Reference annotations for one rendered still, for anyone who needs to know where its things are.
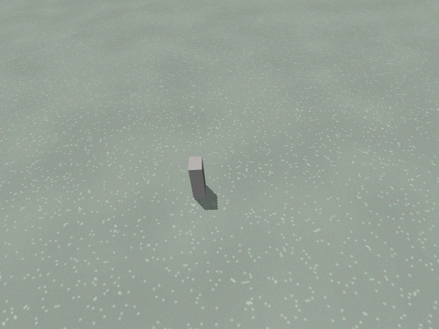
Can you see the carton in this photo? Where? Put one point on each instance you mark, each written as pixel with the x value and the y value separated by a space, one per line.
pixel 197 178

